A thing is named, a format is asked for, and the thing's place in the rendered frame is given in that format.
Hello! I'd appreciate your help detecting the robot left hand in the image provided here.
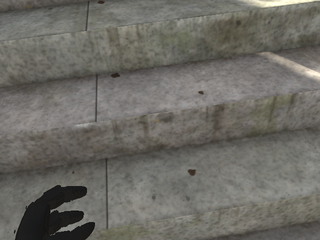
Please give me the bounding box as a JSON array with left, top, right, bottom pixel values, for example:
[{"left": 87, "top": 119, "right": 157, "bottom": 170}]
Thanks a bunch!
[{"left": 14, "top": 185, "right": 95, "bottom": 240}]

